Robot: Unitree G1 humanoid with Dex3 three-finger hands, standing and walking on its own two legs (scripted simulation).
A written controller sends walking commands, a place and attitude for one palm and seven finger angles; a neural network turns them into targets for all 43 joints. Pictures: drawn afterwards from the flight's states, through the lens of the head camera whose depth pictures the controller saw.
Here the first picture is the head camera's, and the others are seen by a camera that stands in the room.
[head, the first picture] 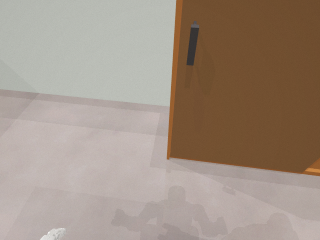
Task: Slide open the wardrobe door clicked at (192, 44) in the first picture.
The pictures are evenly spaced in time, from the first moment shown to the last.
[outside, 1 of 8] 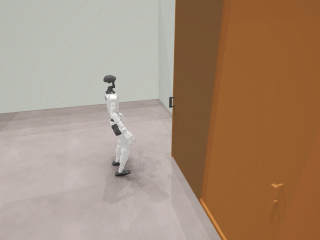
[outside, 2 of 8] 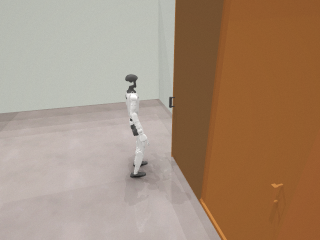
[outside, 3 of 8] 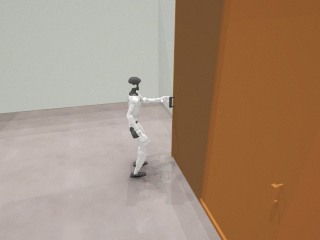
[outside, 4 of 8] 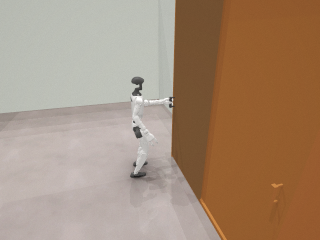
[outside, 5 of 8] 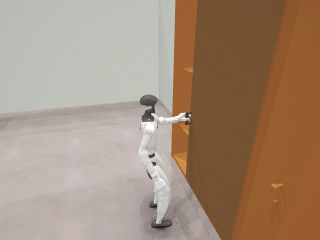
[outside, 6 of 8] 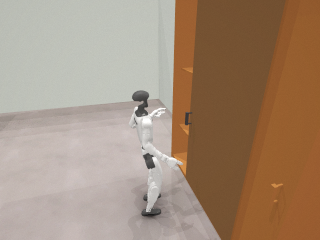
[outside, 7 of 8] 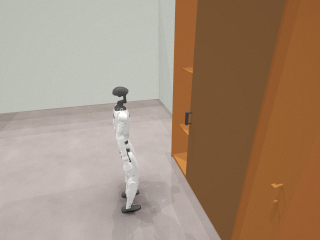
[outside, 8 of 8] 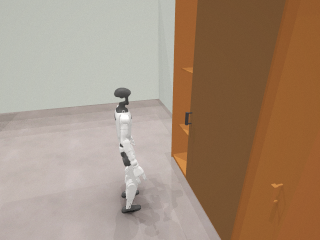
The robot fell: no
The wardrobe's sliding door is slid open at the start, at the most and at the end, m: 0.00 0.54 0.54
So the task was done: yes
